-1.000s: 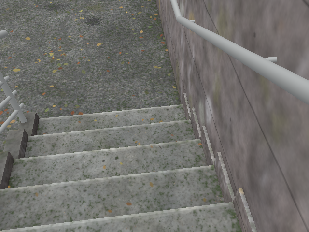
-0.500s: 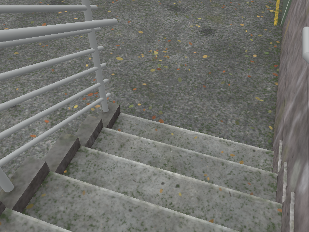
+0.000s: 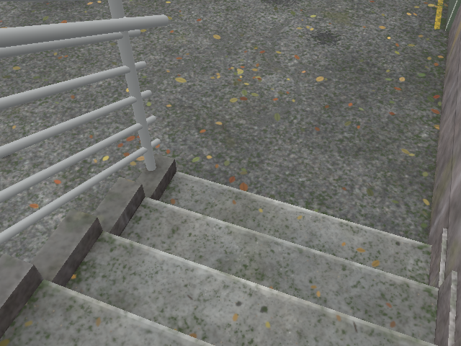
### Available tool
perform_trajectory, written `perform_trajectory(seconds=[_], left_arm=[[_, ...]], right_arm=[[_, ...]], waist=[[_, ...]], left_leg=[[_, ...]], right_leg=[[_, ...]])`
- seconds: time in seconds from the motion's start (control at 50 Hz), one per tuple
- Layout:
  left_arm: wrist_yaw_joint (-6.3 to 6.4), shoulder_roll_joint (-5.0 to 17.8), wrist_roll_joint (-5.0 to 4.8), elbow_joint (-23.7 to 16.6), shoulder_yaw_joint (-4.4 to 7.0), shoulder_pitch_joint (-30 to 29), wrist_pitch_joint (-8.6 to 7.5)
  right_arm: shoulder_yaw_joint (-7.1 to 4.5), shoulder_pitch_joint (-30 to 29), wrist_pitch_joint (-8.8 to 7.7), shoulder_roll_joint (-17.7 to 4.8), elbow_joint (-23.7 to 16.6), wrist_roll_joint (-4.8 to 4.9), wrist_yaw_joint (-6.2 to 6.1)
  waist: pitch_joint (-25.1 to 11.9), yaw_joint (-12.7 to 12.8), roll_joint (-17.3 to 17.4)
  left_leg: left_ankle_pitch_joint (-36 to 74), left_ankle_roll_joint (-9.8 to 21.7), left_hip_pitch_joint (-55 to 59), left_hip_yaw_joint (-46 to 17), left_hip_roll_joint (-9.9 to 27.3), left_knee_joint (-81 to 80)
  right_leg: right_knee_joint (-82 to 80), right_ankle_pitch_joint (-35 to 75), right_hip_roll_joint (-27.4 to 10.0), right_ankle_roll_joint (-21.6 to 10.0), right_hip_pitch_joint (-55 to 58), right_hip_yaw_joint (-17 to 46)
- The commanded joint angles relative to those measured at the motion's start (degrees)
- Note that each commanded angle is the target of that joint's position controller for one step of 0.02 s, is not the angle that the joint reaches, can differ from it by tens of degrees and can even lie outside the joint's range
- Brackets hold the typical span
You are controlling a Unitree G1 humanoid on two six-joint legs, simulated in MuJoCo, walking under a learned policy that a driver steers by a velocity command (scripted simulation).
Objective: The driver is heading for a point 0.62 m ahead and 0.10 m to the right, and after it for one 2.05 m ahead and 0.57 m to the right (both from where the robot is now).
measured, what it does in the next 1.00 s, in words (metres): goes down, turning right: left foot, then right foot 0.15 m lower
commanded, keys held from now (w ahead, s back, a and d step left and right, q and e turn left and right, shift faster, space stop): w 0.44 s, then w+e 0.36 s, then e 0.20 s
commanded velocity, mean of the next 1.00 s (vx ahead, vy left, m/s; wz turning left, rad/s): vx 0.47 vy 0.00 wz -0.19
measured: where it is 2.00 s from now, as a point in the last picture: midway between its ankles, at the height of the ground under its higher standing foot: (267, 345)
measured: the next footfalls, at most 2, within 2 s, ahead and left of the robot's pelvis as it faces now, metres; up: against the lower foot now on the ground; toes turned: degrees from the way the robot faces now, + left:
left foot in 0.20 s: +0.21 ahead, +0.15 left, +0.00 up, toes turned +0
right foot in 0.60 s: +0.37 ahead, -0.09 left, -0.15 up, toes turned -6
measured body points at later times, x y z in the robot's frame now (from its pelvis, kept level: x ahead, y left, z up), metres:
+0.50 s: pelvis +0.23 +0.02 -0.03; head +0.25 +0.02 +0.42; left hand +0.35 +0.30 -0.15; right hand +0.23 -0.23 -0.18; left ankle +0.17 +0.15 -0.71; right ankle +0.33 -0.11 -0.72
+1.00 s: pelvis +0.51 +0.00 -0.24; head +0.52 -0.01 +0.21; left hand +0.47 +0.20 -0.38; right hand +0.69 -0.24 -0.32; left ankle +0.67 +0.07 -0.97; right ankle +0.33 -0.08 -0.86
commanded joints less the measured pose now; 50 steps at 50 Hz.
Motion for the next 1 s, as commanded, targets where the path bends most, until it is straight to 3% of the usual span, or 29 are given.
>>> perform_trajectory(seconds=[0.02,0.04,0.08,0.12,0.16,0.24,0.28,0.3,0.32,0.36,0.4,0.46,0.48,0.5,0.54,0.58,0.6,0.62,0.64,0.66,0.68,0.7,0.72,0.74,0.8,0.86,0.9,0.96,1.0], left_arm=[[0.67,-1.1,-2.20,-5.7,-2.39,-6.7,-2.73],[3.16,8.9,-8.61,-0.7,1.08,2.2,-1.09],[3.56,11.1,-7.52,-1.4,2.15,1.7,-0.10],[4.19,6.8,-7.14,-0.2,2.39,5.6,0.58],[4.97,6.0,-5.13,0.6,2.41,10.2,1.24],[4.89,3.9,-3.19,1.2,3.23,15.7,1.18],[3.96,3.8,-4.90,-1.1,3.09,6.0,0.66],[3.89,4.4,-5.61,-2.9,3.37,1.7,0.23],[4.77,8.7,-4.65,-4.7,4.74,-6.6,-0.19],[4.81,7.7,-5.05,-5.6,4.70,-10.5,0.24],[4.26,7.2,-3.94,-5.8,5.00,-11.5,2.43],[2.32,2.8,-5.56,-3.8,3.97,-4.8,4.07],[0.42,-9.2,4.98,0.9,-2.20,4.4,1.85],[-0.38,-6.6,5.06,2.3,-0.82,8.8,1.69],[-1.02,3.8,3.24,0.9,1.03,7.7,0.89],[-0.50,8.4,2.37,1.3,1.75,7.5,0.66],[-0.08,9.2,1.20,4.9,2.70,18.4,-0.43],[0.17,10.4,2.10,7.1,3.60,22.8,-1.30],[-0.13,14.4,-0.31,3.4,3.21,16.9,-2.15],[-0.83,15.9,-1.20,0.6,4.17,9.7,-3.23],[-0.86,14.9,-0.90,0.8,4.21,5.9,-3.61],[-0.61,6.9,-0.46,4.2,1.97,8.3,-3.14],[-1.12,0.0,-0.40,2.7,-0.76,3.2,-2.85],[-1.42,-1.3,0.43,3.1,-2.00,3.6,-2.28],[-0.80,2.3,-0.15,4.4,-1.97,3.9,-1.88],[3.43,-0.5,-1.40,3.1,-2.41,6.6,-3.60],[2.22,3.8,-0.36,3.1,-1.67,9.4,-2.89],[2.83,2.5,-2.30,1.5,-1.58,10.2,-2.16],[0.95,2.3,-2.21,0.9,-2.08,8.7,-1.12]], right_arm=[[-0.27,0.7,1.21,-1.3,-2.7,-2.69,-0.22],[-0.17,-9.3,3.93,2.3,-5.9,0.91,-3.71],[0.10,-5.5,5.47,3.3,-3.5,2.94,-4.39],[-1.42,-12.3,5.54,-0.9,-3.7,2.42,-5.10],[-1.72,-18.6,4.67,-0.2,-5.4,1.21,-4.83],[-2.19,-24.1,2.69,0.8,-6.5,3.47,-5.75],[-3.23,-3.9,0.88,-1.5,-0.6,1.95,-6.49],[-4.80,9.2,0.65,-4.6,3.5,1.69,-6.62],[-4.61,11.5,0.73,-4.9,5.7,2.11,-6.58],[-4.20,5.7,2.07,-3.6,6.9,-0.02,-7.72],[-3.61,-2.8,1.73,-2.3,5.5,-0.83,-7.72],[-4.52,-17.4,-1.77,-1.5,5.2,2.29,-8.89],[-0.17,-25.1,-4.40,5.3,-4.0,-4.39,-5.12],[-0.74,-26.1,-5.09,3.6,-3.2,-4.03,-4.17],[-1.57,-15.0,-5.29,-0.9,-0.1,-1.00,-4.10],[-2.23,-11.0,-3.48,-7.1,1.3,0.18,-4.69],[-2.41,-9.8,-1.85,-8.2,2.1,-1.43,-4.01],[-2.37,-3.4,-0.85,-3.0,4.4,-3.13,-1.85],[-1.33,5.5,-1.04,4.0,2.7,-2.33,-0.63],[-2.56,-4.2,-2.21,-1.9,-4.4,-0.56,-1.23],[-3.57,-11.2,-2.56,-5.9,-7.6,1.32,-1.96],[-3.38,-11.9,-1.92,-5.2,-5.8,0.37,-3.29],[-2.86,-11.5,-1.58,-4.9,-4.5,-0.79,-3.83],[-1.95,-11.3,-0.64,-1.6,-3.8,-1.82,-4.35],[1.49,-11.8,0.68,4.7,-3.3,-2.14,-4.12],[1.34,-21.6,0.41,0.0,-6.3,-1.81,-3.81],[1.16,-21.3,1.27,0.7,-8.8,0.45,-3.15],[-0.93,-12.7,1.23,-2.3,-7.5,0.61,-3.42],[-4.12,1.1,0.75,-6.9,-4.3,1.39,-4.27]], waist=[[4.3,-3.8,-3.0],[0.1,-3.5,-2.3],[-1.4,-5.7,-7.5],[2.5,-1.9,-4.5],[4.1,1.2,-8.0],[5.0,3.8,-5.2],[-4.8,-8.5,9.7],[-12.3,-15.1,17.5],[-4.0,-15.8,7.5],[3.3,-11.0,-4.7],[8.7,-5.3,-2.1],[3.8,6.8,2.5],[5.2,3.9,1.6],[5.7,7.9,1.7],[6.9,5.7,-3.9],[7.7,6.5,-6.5],[3.8,9.7,-10.0],[0.8,8.7,-15.8],[-8.0,-1.2,-12.6],[-2.8,1.0,-5.1],[2.0,3.3,-8.8],[3.1,3.1,-2.4],[4.5,0.2,5.6],[5.7,-1.7,2.3],[1.4,-2.6,-4.1],[1.7,3.1,-1.2],[1.4,2.5,-3.6],[6.1,0.5,-6.0],[0.5,-8.0,-1.6]], left_leg=[[19.2,-0.7,6.1,1.3,6.9,-27.4],[11.7,-1.8,19.5,5.5,1.8,-30.2],[14.7,-1.5,24.5,7.2,0.6,-30.1],[27.5,0.4,11.7,3.7,2.2,-38.0],[20.8,1.0,-1.8,2.6,1.3,-42.4],[-1.8,2.5,2.4,1.0,-2.5,-46.6],[3.7,6.8,45.1,-7.1,1.2,-60.0],[-2.1,9.8,62.7,-21.5,11.3,-63.6],[3.4,7.9,61.0,-22.5,10.6,-63.1],[-11.2,10.0,49.9,-23.1,11.6,-63.9],[-19.2,9.3,32.7,-17.3,8.3,-62.9],[-20.5,4.1,5.9,0.8,0.8,-59.6],[-18.0,4.5,-5.3,3.9,4.4,-57.9],[-20.0,5.6,-10.5,3.9,3.3,-56.3],[-22.3,4.9,-1.6,4.7,2.6,-49.0],[-11.5,5.7,19.2,1.8,3.4,-31.9],[-4.9,5.4,22.9,0.3,2.2,-14.3],[-19.3,4.6,11.7,1.4,-5.0,7.5],[-20.1,2.1,0.1,-0.5,-6.1,12.5],[-14.1,-1.6,-12.2,-2.2,-6.5,5.0],[-13.2,-3.8,-25.6,-6.2,-2.4,2.8],[-9.5,-3.3,-30.3,-7.9,1.6,2.2],[4.5,-3.8,-18.5,-9.0,5.6,-18.4],[6.4,-4.0,-10.4,-7.9,8.0,-27.0],[11.8,-3.7,12.9,3.2,4.8,-28.7],[43.7,-3.3,8.0,2.0,2.9,-56.5],[44.7,-2.1,29.8,8.6,-1.4,-61.5],[36.6,-0.9,34.7,8.2,-2.1,-72.8],[44.0,6.0,54.2,8.5,2.6,-77.0]], right_leg=[[-19.0,7.1,-13.2,-14.9,-19.4,16.4],[-21.5,29.9,-16.0,-10.4,-14.5,18.3],[-15.7,37.2,-15.9,-7.7,-11.0,14.3],[-8.3,24.2,-14.6,-7.2,1.5,16.8],[-3.3,23.8,-15.9,-9.2,16.8,22.4],[3.3,25.2,-14.7,-9.4,16.5,25.0],[28.6,36.0,-6.8,-0.8,-10.0,8.2],[45.5,3.9,-3.8,2.1,-25.6,5.4],[46.1,-6.0,-4.4,0.9,-35.4,11.9],[34.4,-1.9,-6.1,1.7,-38.6,12.7],[24.3,4.3,-5.2,3.0,-29.8,12.0],[3.5,42.8,-1.6,5.1,9.2,3.0],[4.2,52.3,-10.9,4.1,14.5,10.4],[10.2,47.4,-8.1,4.5,23.4,5.1],[2.3,37.0,-6.4,6.0,23.2,0.1],[-15.7,24.8,-4.8,4.9,17.0,-3.3],[-21.7,27.7,-5.8,1.0,25.5,-1.7],[-16.3,31.7,-8.3,-6.1,35.6,7.8],[-4.6,63.5,-15.7,-14.3,45.9,22.0],[-9.3,66.1,-21.0,-18.6,41.9,30.5],[-12.4,32.7,-26.3,-20.8,38.0,44.4],[-11.8,17.6,-24.8,-19.1,35.0,44.9],[-12.0,26.5,-23.5,-18.3,17.4,36.8],[-13.9,27.6,-21.9,-20.4,7.2,35.7],[-11.1,26.6,-12.0,-16.0,-13.4,25.1],[2.8,12.0,-3.1,-8.0,-5.3,19.5],[2.8,5.3,-1.7,-6.5,-20.4,18.9],[11.8,4.4,-2.0,-5.6,-13.6,24.8],[28.4,26.7,-0.7,-0.4,-13.1,24.7]])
